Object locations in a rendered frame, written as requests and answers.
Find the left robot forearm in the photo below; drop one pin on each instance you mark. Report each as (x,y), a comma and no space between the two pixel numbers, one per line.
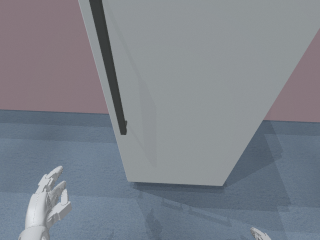
(35,233)

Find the left robot hand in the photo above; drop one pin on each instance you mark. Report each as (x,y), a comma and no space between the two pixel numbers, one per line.
(43,209)

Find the right robot hand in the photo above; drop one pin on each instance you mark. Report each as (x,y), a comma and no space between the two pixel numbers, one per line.
(258,235)

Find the fridge door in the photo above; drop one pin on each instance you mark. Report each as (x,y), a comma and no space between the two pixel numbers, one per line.
(196,79)

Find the handle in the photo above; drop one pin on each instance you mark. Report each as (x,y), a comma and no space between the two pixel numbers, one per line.
(105,47)

